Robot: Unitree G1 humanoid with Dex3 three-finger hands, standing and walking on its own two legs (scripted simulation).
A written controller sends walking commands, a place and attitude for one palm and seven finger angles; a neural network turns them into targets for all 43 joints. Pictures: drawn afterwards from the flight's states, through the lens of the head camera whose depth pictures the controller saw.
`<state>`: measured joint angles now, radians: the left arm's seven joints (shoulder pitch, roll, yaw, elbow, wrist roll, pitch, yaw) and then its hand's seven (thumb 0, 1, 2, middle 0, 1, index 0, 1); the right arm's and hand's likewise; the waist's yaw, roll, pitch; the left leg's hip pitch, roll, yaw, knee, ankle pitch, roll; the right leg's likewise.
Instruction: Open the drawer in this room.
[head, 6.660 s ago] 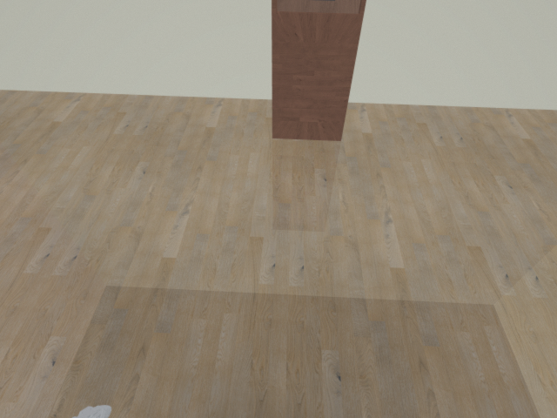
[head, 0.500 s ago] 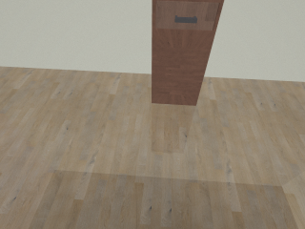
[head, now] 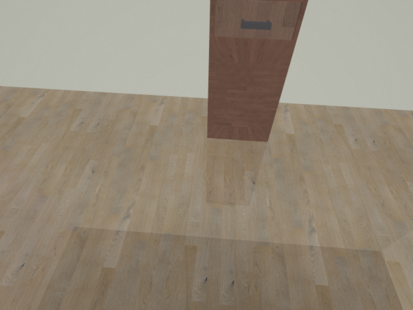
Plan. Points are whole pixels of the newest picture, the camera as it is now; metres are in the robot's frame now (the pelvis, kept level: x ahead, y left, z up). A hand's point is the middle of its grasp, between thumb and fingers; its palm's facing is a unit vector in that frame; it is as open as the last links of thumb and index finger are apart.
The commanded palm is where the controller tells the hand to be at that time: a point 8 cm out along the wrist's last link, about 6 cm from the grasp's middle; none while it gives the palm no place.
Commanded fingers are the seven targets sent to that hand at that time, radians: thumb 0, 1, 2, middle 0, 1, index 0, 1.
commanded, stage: walk to a spot facing it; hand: left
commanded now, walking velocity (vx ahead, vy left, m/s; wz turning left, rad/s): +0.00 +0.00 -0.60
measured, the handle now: (255, 23) +1.26 -0.16 +0.01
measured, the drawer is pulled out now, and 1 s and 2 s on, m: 0.00 0.00 0.00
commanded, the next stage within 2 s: none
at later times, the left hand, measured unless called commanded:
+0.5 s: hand out of the picture +0.05 +0.14 -0.17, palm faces -0.13 -0.96 -0.26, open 7.4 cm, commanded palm none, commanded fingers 0.00 0.90 0.90 -0.20 -0.30 -0.20 -0.30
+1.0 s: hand (141, 275) +0.23 +0.18 -0.20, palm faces -0.37 -0.91 -0.20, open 7.4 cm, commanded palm none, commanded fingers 0.00 0.90 0.90 -0.20 -0.30 -0.20 -0.30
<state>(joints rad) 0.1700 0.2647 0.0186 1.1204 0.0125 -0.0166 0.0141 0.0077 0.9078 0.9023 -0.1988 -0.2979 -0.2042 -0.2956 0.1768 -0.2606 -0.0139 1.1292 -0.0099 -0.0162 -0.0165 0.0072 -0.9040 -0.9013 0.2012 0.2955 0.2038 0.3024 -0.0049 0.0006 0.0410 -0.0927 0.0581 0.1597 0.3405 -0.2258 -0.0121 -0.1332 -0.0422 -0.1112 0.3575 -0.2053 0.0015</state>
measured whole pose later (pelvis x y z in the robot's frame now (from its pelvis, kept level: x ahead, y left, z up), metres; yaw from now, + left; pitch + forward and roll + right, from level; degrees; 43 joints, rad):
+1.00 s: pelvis +0.18 -0.02 -0.02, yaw -30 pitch +0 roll -1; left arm 0.37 0.23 0.08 1.04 0.01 0.00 0.00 0.01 0.91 0.90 -0.20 -0.30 -0.20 -0.30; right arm 0.06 -0.18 -0.02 0.86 -0.02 -0.06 0.00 0.01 -0.90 -0.90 0.20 0.30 0.20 0.30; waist 0.06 -0.05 0.07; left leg -0.37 0.04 0.10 0.63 -0.27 0.03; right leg -0.22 0.06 0.14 0.87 -0.48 -0.02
